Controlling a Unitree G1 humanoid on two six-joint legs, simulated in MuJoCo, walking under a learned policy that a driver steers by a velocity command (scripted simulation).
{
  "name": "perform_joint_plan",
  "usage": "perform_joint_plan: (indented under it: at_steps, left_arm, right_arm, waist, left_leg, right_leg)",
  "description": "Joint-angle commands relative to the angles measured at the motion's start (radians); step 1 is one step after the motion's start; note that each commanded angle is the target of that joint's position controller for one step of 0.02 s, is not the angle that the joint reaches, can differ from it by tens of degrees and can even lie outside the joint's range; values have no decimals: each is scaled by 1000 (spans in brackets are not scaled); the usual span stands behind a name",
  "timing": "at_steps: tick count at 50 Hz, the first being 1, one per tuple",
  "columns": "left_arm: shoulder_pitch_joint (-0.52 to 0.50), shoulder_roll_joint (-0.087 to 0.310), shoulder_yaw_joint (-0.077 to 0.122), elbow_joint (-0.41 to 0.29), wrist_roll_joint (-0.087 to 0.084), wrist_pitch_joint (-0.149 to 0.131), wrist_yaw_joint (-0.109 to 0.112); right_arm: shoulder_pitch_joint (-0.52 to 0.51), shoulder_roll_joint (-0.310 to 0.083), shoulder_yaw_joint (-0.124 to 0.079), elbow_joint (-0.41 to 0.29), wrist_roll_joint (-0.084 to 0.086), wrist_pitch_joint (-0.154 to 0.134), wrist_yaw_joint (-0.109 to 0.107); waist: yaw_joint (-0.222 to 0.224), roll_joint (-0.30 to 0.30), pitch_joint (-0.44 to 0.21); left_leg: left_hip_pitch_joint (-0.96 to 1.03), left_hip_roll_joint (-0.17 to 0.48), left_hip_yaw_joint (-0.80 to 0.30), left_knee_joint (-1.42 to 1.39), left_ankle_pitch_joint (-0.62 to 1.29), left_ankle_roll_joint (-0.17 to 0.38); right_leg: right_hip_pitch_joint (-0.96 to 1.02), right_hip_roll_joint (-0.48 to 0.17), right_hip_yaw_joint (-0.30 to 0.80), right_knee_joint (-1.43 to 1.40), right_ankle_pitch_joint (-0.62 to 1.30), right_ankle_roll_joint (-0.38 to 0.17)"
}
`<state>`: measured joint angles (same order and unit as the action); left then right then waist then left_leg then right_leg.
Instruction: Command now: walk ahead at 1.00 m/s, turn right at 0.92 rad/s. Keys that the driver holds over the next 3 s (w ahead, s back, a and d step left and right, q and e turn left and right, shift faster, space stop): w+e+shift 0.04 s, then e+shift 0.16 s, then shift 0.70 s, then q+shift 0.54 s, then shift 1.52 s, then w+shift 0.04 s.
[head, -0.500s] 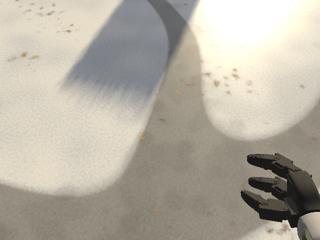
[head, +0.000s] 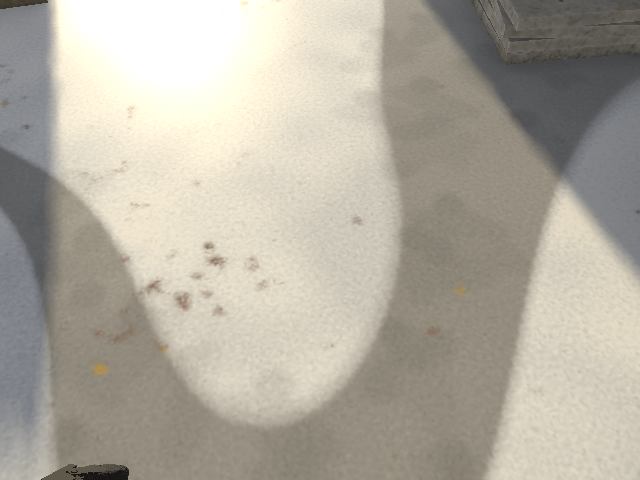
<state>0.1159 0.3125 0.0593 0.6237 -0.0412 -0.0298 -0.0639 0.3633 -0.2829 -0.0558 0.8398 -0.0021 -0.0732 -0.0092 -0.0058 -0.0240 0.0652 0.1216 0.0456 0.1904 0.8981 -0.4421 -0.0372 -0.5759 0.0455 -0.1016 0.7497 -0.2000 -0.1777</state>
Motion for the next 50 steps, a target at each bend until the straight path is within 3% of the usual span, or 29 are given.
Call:
perform_joint_plan:
  at_steps: [1, 2, 3, 4, 5, 7, 9, 11, 14, 17, 18, 19, 20, 21, 22, 23, 24, 26, 29, 31, 34, 36, 37, 38, 40, 41, 45, 48, 50]
  left_arm:
    - [370, 225, 73, 1, 33, -12, 17]
    - [363, 184, 66, 2, 38, -35, 18]
    - [286, 168, 58, -6, 41, -54, 11]
    - [205, 154, 51, -24, 42, -64, 10]
    - [149, 157, 51, -43, 49, -66, 18]
    - [105, 130, 42, -44, 26, -59, 40]
    - [111, 141, 45, -26, 18, -39, 73]
    - [156, 143, 53, 6, 13, 1, 99]
    - [255, 103, 46, 56, 11, 23, 112]
    - [208, 69, 43, 47, 23, 22, 122]
    - [177, 51, 36, 30, 29, 21, 118]
    - [190, -16, 12, 2, 49, 21, 109]
    - [446, -23, 0, 19, 22, 20, 90]
    - [485, 90, 11, 61, 18, 31, 81]
    - [324, 148, 26, 51, 18, 53, 79]
    - [212, 144, 27, 26, 26, 71, 89]
    - [160, 129, 25, 4, 36, 84, 97]
    - [179, 60, 5, 7, 36, 87, 94]
    - [164, 5, -17, 22, 52, 65, 102]
    - [144, 20, -16, 33, 50, 67, 101]
    - [141, 39, -7, 50, 47, 78, 89]
    - [132, 30, -8, 56, 66, 75, 81]
    - [125, 47, -8, 46, 79, 72, 82]
    - [122, 85, 4, 65, 79, 68, 81]
    - [97, 11, -18, 72, 79, 43, 79]
    - [72, 6, -21, 71, 78, 32, 79]
    - [86, 6, -21, 81, 67, 15, 87]
    - [140, 65, 8, 81, 55, 19, 108]
    - [188, 74, 21, 85, 54, 23, 120]
  right_arm:
    - [-80, -93, 18, -244, 23, -112, 20]
    - [-209, -141, 7, -274, 50, -127, 18]
    - [-237, -130, 8, -278, 41, -127, 8]
    - [-223, -119, 6, -263, 14, -116, 1]
    - [-180, -131, -2, -255, 0, -98, 1]
    - [-190, -146, -10, -259, -17, -66, -1]
    - [-317, -82, 7, -310, -37, -56, -6]
    - [-343, -33, 20, -314, -30, -50, 0]
    - [-406, -52, 8, -336, -5, -49, 16]
    - [-323, -108, -24, -314, -14, -62, 17]
    - [-213, -116, -30, -280, -27, -69, 17]
    - [-109, -143, -29, -262, -35, -71, 16]
    - [-116, -152, -17, -267, -68, -63, 19]
    - [-181, -136, -22, -298, -41, -49, 22]
    - [-233, -86, -9, -326, -30, -30, 17]
    - [-262, -59, 10, -319, -28, -9, 14]
    - [-283, -51, 21, -307, -22, 4, 13]
    - [-301, -52, 23, -279, -30, 15, 16]
    - [-262, -69, 10, -240, -23, 20, 19]
    - [-234, -84, 3, -226, -15, 30, 16]
    - [-245, -91, 5, -225, -5, 52, 13]
    - [-209, -64, 16, -206, -6, 58, 11]
    - [-188, -54, 20, -197, -12, 55, 13]
    - [-184, -72, 10, -208, -15, 53, 13]
    - [-218, -47, 12, -212, -21, 47, 10]
    - [-204, -27, 15, -201, -23, 48, 8]
    - [-179, -41, 10, -183, -21, 53, 5]
    - [-234, -101, -9, -212, 1, 58, 6]
    - [-249, -101, -17, -239, 12, 61, 7]
  waist:
    - [128, -230, -400]
    - [130, -73, -242]
    - [57, 101, -122]
    - [-2, 148, -63]
    - [-46, 114, -50]
    - [-66, 104, -20]
    - [-32, 84, 4]
    - [14, 15, -85]
    - [82, -60, -126]
    - [19, -97, -151]
    - [-36, -85, -210]
    - [-58, 82, -330]
    - [69, 364, -474]
    - [51, 250, -531]
    - [2, 133, -428]
    - [3, 34, -316]
    - [16, 21, -226]
    - [54, 85, -142]
    - [35, 137, -194]
    - [16, 147, -225]
    - [30, 165, -168]
    - [35, 150, -126]
    - [31, 111, -116]
    - [2, -2, -76]
    - [-7, -58, -74]
    - [-25, -79, -70]
    - [-24, -14, -27]
    - [24, 50, -10]
    - [41, 27, -47]
  left_leg:
    - [-957, -110, -350, 757, -71, 68]
    - [-988, -70, -345, 659, 5, 96]
    - [-937, -36, -342, 548, 63, 94]
    - [-854, -12, -346, 482, 75, 70]
    - [-776, 4, -355, 438, 73, 37]
    - [-694, 35, -319, 254, 74, -14]
    - [-615, -33, -227, 22, 221, -45]
    - [-474, -116, -178, -212, 477, -49]
    - [-420, -139, -209, -377, 684, -38]
    - [-389, -107, -253, -479, 709, 7]
    - [-278, -67, -248, -505, 802, 26]
    - [-35, 125, -415, -411, 1201, 71]
    - [201, 421, -878, -394, 1309, 336]
    - [153, 449, -1009, -442, 903, 393]
    - [40, 353, -867, -484, 604, 353]
    - [-123, 272, -753, -532, 403, 292]
    - [-263, 212, -679, -569, 310, 259]
    - [-442, 101, -531, -615, 303, 200]
    - [-410, 88, -450, -606, 503, 227]
    - [-374, 123, -481, -609, 392, 246]
    - [-467, 121, -499, -657, 21, 219]
    - [-549, 85, -469, -661, -142, 152]
    - [-585, 67, -443, -632, -170, 108]
    - [-560, 4, -343, -595, -115, 72]
    - [-402, -35, -279, -476, 83, 44]
    - [-349, -39, -265, -445, 143, 45]
    - [-360, -15, -291, -470, 125, 78]
    - [-550, -14, -346, -477, 101, 119]
    - [-599, -30, -348, -415, 192, 124]
  right_leg:
    - [1048, -294, 973, -434, -422, -309]
    - [902, -291, 975, -529, -464, -239]
    - [705, -271, 906, -532, -288, -201]
    - [545, -230, 800, -502, -36, -188]
    - [434, -194, 710, -486, 187, -190]
    - [290, -131, 534, -478, 455, -147]
    - [150, -20, 398, -432, 643, -91]
    - [129, 54, 324, -364, 581, -7]
    - [216, 28, 404, -307, 315, 43]
    - [378, -3, 452, -102, 340, 77]
    - [400, 21, 410, 55, 358, 113]
    - [264, 78, 341, 363, -147, 153]
    - [36, 175, 365, 668, -571, 202]
    - [-9, 77, 403, 778, -458, 226]
    - [-23, 41, 344, 797, -389, 247]
    - [-28, 19, 288, 740, -317, 252]
    - [-6, 6, 265, 674, -281, 250]
    - [112, -25, 210, 453, -260, 238]
    - [219, -38, 158, 178, -285, 238]
    - [261, -52, 168, 71, -217, 225]
    - [356, -46, 148, -108, -99, 183]
    - [437, -44, 140, -220, -55, 142]
    - [460, -102, 201, -249, -59, 112]
    - [331, -118, 238, -270, -222, 80]
    - [185, -131, 270, -363, -349, 82]
    - [144, -131, 274, -383, -350, 95]
    - [132, -101, 241, -344, -298, 135]
    - [268, -86, 185, -254, -162, 127]
    - [322, -114, 197, -250, -95, 102]
